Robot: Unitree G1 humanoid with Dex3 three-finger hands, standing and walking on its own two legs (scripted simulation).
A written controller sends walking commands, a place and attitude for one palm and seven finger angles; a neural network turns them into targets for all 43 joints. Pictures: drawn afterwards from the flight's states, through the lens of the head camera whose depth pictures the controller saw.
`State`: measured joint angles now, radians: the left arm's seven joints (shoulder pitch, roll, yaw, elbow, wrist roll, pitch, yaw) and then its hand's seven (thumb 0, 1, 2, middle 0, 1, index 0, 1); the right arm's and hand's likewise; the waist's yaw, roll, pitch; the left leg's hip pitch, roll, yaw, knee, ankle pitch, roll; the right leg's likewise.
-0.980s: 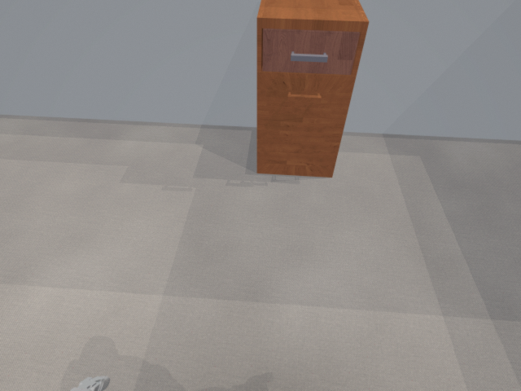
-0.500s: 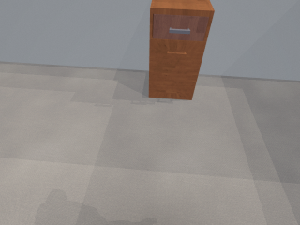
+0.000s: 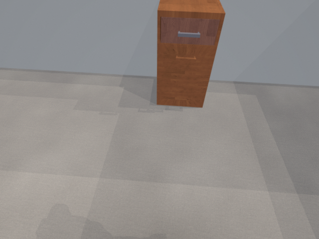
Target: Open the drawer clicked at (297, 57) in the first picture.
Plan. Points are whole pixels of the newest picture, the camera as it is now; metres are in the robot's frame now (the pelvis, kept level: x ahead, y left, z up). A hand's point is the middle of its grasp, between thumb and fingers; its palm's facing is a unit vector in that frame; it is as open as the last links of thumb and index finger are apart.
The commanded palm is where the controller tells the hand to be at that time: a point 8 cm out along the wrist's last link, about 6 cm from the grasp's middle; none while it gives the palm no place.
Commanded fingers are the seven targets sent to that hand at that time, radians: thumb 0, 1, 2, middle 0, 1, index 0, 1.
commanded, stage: look at it before walking up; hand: left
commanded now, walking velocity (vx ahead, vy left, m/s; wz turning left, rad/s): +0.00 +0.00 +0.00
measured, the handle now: (188, 33) +1.38 -0.12 -0.07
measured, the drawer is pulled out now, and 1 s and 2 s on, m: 0.00 0.00 0.00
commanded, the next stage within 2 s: walk to a spot facing it in 0.46 s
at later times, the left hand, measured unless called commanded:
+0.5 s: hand out of the picture +0.07 +0.24 -0.16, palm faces -0.03 -0.94 -0.33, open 7.4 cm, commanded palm none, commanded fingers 0.00 0.90 0.90 -0.20 -0.30 -0.20 -0.30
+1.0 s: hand out of the picture +0.12 +0.15 -0.18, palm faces -0.14 -0.96 -0.23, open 7.4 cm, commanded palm none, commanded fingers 0.00 0.90 0.90 -0.20 -0.30 -0.20 -0.30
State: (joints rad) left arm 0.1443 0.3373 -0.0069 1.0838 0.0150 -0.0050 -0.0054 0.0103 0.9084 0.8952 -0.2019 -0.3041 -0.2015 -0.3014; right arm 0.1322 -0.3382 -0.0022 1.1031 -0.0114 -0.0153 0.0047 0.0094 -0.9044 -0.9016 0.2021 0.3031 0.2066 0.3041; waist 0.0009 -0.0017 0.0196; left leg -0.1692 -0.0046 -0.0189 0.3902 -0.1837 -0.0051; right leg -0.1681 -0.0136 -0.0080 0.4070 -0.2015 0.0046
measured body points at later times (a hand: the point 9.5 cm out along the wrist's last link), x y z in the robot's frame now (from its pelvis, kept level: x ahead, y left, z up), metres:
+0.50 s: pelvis +0.01 +0.00 +0.00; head +0.01 +0.00 +0.45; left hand +0.07 +0.29 -0.13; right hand +0.09 -0.30 -0.13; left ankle +0.02 +0.12 -0.74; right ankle +0.01 -0.12 -0.74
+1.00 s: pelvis +0.07 -0.04 -0.02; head +0.09 -0.06 +0.42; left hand +0.13 +0.20 -0.17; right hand +0.02 -0.29 -0.18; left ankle +0.02 +0.11 -0.71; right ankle +0.07 -0.13 -0.75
